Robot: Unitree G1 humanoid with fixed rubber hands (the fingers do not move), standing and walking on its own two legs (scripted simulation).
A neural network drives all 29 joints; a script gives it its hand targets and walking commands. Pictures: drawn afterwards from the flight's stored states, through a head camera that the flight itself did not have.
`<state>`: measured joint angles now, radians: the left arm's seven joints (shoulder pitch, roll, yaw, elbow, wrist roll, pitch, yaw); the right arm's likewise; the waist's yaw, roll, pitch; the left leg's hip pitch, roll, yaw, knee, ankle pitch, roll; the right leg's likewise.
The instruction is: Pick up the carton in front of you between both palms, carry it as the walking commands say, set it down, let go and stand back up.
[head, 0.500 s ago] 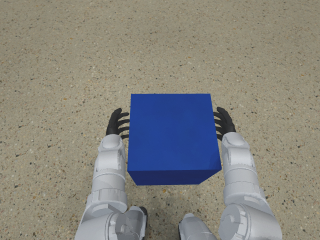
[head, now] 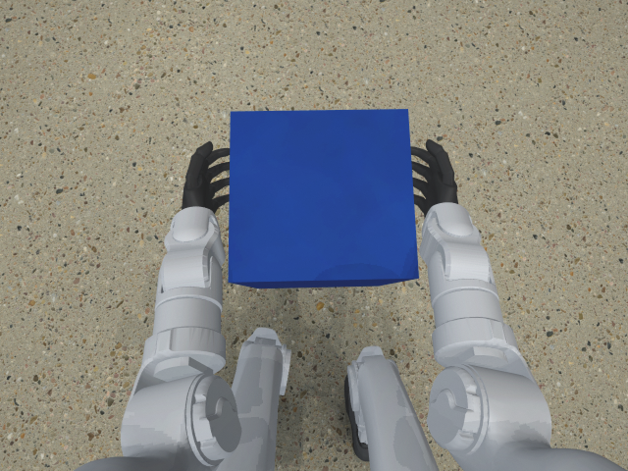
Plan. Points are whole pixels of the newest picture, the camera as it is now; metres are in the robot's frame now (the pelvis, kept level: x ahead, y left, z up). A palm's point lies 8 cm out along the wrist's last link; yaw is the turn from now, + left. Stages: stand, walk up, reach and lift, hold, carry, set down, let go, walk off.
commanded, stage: set down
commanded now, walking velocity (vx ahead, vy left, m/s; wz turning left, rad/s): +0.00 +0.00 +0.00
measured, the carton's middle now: (318, 215) +0.43 +0.03 -0.15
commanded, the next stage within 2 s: none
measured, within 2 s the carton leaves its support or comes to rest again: rests again in 1.58 s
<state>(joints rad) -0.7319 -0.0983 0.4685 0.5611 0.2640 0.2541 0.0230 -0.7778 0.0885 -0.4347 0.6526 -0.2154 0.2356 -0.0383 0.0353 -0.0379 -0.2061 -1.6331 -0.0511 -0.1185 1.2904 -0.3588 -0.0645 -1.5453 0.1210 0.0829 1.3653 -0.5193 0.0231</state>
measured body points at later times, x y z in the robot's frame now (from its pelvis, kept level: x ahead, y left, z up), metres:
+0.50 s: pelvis -0.03 +0.01 -0.12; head +0.28 +0.04 +0.21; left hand +0.45 +0.21 -0.25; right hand +0.48 -0.10 -0.24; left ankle +0.10 +0.14 -0.58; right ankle +0.04 -0.12 -0.58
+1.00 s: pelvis -0.04 +0.01 -0.21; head +0.32 +0.01 +0.06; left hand +0.47 +0.22 -0.37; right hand +0.51 -0.09 -0.38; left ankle +0.10 +0.14 -0.58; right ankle +0.04 -0.12 -0.58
